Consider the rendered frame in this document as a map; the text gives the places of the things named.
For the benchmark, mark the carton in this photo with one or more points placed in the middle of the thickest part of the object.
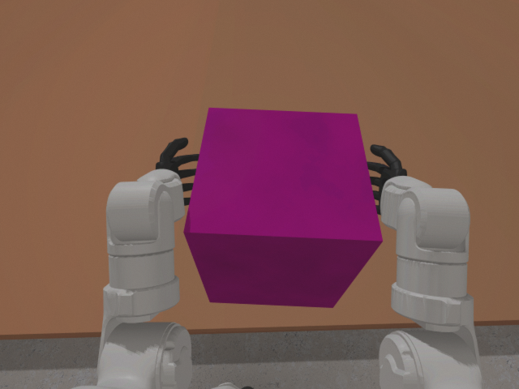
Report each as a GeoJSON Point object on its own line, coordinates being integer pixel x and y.
{"type": "Point", "coordinates": [282, 210]}

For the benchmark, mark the robot right hand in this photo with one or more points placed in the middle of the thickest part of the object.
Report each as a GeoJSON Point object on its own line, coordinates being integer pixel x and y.
{"type": "Point", "coordinates": [395, 169]}

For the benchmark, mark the right robot upper arm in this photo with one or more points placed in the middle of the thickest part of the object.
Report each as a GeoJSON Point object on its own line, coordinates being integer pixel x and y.
{"type": "Point", "coordinates": [427, 360]}

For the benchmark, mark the robot right forearm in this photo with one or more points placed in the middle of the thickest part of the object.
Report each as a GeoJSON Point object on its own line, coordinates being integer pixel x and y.
{"type": "Point", "coordinates": [433, 228]}

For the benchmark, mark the left robot upper arm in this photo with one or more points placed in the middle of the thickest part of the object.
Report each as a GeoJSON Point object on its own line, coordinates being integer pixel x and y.
{"type": "Point", "coordinates": [145, 356]}

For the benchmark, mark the robot left hand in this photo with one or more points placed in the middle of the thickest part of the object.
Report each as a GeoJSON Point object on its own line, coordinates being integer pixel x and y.
{"type": "Point", "coordinates": [168, 162]}

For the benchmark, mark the robot left forearm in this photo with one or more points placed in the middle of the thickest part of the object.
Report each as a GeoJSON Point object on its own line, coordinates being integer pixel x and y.
{"type": "Point", "coordinates": [140, 220]}

